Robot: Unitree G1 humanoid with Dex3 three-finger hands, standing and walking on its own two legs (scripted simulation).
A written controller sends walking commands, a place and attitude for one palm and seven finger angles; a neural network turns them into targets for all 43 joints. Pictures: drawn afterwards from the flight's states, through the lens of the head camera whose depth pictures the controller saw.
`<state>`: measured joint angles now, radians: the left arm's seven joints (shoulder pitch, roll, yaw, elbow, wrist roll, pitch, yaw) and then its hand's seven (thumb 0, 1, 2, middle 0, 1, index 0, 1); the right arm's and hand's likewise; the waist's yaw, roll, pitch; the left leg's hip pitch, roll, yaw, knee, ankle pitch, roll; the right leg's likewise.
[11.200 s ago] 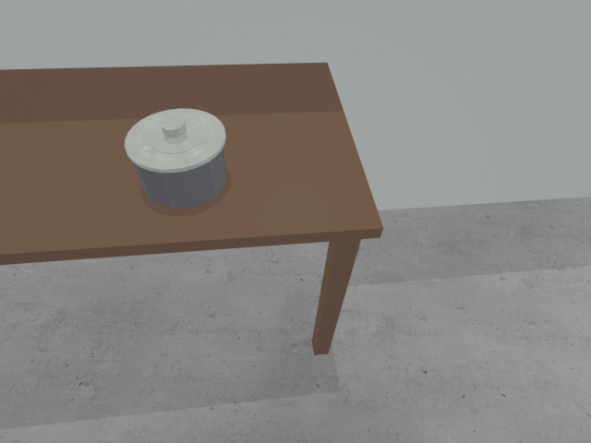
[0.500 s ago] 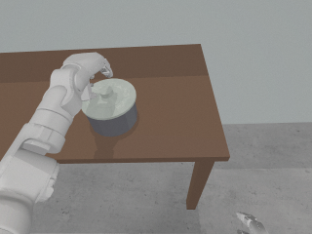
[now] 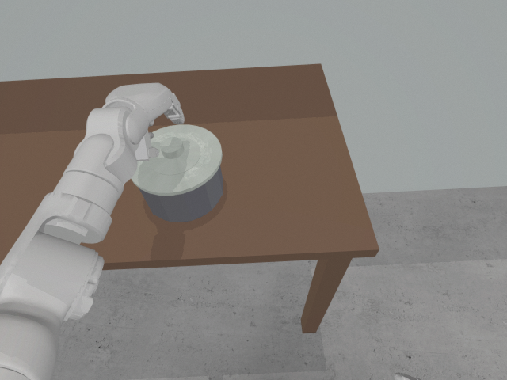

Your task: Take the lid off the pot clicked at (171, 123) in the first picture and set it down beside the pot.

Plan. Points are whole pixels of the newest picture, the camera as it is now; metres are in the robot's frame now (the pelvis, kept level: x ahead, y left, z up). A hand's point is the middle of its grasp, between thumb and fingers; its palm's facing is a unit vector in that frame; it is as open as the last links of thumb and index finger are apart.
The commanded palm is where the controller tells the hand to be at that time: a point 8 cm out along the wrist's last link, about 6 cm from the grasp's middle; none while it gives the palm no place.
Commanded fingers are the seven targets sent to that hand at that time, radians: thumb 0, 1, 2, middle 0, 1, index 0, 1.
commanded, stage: move the open hand above the knob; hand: left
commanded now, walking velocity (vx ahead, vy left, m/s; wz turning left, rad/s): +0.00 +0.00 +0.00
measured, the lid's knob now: (172, 147) +0.50 +0.14 +0.08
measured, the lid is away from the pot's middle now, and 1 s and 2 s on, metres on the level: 0.00 0.00 0.00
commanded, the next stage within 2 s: lower the open fingers around the knob in 1.52 s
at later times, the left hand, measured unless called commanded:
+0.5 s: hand (155, 131) +0.46 +0.14 +0.15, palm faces -0.26 -0.04 -0.97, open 10.2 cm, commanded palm +0.45 +0.15 +0.21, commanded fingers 0.00 -0.33 1.46 -0.83 -0.08 -0.83 -0.08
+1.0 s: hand (146, 135) +0.45 +0.16 +0.15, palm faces -0.28 -0.05 -0.96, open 10.2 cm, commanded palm +0.45 +0.15 +0.21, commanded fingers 0.00 -0.33 1.46 -0.83 -0.08 -0.83 -0.08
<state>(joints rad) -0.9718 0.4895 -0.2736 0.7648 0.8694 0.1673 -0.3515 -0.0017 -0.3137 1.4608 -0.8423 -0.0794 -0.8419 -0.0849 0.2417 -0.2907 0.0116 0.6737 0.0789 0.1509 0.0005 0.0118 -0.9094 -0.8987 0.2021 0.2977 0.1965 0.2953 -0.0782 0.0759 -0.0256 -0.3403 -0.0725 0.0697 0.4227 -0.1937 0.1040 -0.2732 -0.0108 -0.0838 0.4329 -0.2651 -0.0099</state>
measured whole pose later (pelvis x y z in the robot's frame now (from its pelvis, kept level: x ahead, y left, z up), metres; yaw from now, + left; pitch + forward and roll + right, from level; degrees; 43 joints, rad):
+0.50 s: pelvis -0.01 +0.01 +0.00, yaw +1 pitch +7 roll -1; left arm -1.08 0.39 -0.33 0.88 0.88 0.24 -0.30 0.00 -0.32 1.46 -0.84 -0.08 -0.84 -0.08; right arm 0.22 -0.27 0.02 0.68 0.07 0.15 0.02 0.01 -0.91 -0.90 0.20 0.30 0.20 0.30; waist -0.06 0.08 -0.06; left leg -0.37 -0.09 0.07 0.42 -0.18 0.11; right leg -0.31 -0.03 -0.09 0.46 -0.26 0.00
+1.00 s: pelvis -0.01 -0.01 +0.00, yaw +0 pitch +5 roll +0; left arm -1.04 0.45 -0.32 0.88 0.86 0.23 -0.33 0.00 -0.32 1.46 -0.84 -0.08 -0.84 -0.09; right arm 0.19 -0.29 0.03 0.69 0.09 0.15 -0.01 0.01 -0.91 -0.90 0.20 0.30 0.20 0.30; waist -0.06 0.06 -0.04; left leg -0.34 -0.07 0.06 0.43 -0.18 0.09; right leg -0.27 0.00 -0.09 0.44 -0.26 -0.02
